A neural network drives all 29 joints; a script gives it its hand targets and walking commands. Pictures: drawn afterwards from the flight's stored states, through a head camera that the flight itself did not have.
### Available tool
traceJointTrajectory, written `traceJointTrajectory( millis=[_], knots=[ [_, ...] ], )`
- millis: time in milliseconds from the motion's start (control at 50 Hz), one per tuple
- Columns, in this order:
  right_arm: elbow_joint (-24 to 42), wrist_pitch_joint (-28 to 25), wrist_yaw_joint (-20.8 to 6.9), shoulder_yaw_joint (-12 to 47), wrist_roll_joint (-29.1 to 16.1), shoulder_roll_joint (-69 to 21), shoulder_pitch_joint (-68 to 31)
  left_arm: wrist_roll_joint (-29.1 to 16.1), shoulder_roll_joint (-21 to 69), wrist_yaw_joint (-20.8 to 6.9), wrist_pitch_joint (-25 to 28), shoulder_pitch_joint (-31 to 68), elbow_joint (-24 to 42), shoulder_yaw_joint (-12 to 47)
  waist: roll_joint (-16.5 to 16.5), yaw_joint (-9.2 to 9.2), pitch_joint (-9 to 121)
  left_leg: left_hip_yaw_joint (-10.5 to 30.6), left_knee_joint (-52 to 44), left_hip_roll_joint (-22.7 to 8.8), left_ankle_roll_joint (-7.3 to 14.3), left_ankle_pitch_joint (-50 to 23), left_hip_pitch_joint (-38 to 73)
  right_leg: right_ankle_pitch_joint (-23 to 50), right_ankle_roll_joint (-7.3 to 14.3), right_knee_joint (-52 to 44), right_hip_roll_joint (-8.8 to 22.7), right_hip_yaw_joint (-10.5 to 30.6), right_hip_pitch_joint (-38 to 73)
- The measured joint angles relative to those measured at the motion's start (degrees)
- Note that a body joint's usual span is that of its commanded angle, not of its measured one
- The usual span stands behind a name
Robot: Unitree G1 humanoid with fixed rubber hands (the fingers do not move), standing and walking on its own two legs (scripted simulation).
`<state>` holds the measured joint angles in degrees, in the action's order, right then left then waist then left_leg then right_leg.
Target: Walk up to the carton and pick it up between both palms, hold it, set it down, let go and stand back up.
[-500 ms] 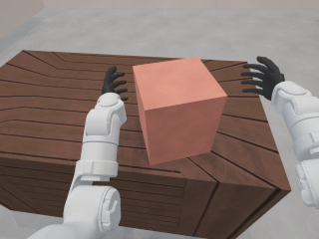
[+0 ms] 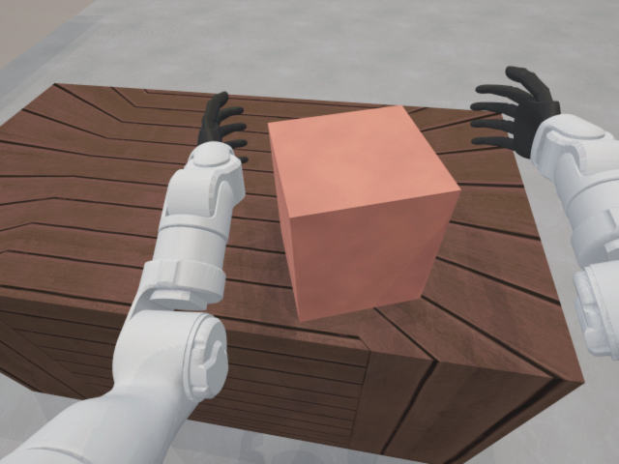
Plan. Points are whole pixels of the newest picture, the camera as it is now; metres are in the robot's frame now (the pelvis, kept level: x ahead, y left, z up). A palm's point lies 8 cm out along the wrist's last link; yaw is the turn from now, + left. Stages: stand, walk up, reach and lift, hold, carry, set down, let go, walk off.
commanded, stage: reach and lift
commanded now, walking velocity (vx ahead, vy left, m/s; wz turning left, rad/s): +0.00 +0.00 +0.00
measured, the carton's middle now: (349, 216) +0.47 +0.04 +0.04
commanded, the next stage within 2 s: none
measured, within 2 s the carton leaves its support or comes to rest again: neither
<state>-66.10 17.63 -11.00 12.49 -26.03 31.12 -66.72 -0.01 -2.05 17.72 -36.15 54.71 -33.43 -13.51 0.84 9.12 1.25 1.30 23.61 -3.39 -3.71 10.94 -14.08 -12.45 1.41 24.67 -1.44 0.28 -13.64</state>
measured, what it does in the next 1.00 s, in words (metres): stands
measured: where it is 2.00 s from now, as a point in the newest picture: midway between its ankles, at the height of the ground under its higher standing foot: outside the picture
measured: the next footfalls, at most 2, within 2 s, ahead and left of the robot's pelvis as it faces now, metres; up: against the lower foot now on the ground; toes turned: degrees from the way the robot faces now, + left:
none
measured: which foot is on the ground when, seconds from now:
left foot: down 0.00-1.00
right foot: down 0.00-1.00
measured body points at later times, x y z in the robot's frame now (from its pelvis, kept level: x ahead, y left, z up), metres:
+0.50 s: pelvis +0.00 +0.00 +0.00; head +0.03 -0.01 +0.45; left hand +0.43 +0.22 +0.18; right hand +0.50 -0.16 +0.20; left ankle +0.01 +0.16 -0.74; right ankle +0.00 -0.11 -0.74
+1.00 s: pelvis +0.01 +0.00 +0.00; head +0.06 -0.01 +0.44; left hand +0.43 +0.23 +0.10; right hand +0.51 -0.14 +0.13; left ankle +0.01 +0.16 -0.74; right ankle +0.00 -0.11 -0.74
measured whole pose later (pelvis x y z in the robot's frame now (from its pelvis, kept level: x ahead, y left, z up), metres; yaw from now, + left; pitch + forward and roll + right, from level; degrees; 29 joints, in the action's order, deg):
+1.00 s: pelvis +0.01 +0.00 +0.00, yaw +0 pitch +12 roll +0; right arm -76.6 1.7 -10.9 13.4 -26.4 26.5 -64.7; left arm -1.7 -4.0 14.0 -5.9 52.3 -57.9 -11.9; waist 1.0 10.8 6.7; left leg 1.3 23.6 -3.4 -3.5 10.0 -25.5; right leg -11.4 1.4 24.4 -1.4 0.2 -24.9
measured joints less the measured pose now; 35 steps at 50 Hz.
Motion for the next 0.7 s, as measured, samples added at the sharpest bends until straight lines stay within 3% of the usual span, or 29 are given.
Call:
traceJointTrajectory(
  millis=[380, 700],
  knots=[
    [-5.70, 0.02, -0.01, 0.95, -0.42, -0.01, -4.48, -1.61, -1.99, -1.03, 5.84, 6.00, -12.74, 0.02, 0.20, 0.81, 2.18, 0.00, 0.00, 0.00, 0.09, -0.14, -3.23, 0.25, 0.00, -0.24, 0.00, -0.01, -3.11],
    [-6.84, -6.79, -0.03, 0.94, -0.43, -1.72, 0.80, -1.73, -1.98, -2.96, 18.35, 0.52, -19.51, 0.67, 0.20, 1.09, 3.52, 0.00, 0.00, 0.00, 0.15, -0.74, -6.86, 0.81, 0.00, -0.24, -0.01, -0.03, -6.72]
  ],
)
